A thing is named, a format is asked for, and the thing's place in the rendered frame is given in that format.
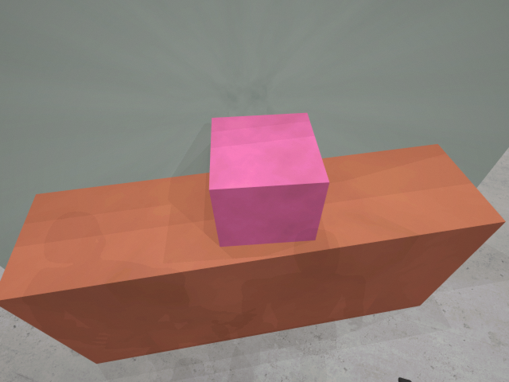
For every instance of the carton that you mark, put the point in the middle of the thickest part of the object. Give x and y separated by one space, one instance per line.
267 180

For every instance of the pedestal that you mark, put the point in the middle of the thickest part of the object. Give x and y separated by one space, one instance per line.
132 269

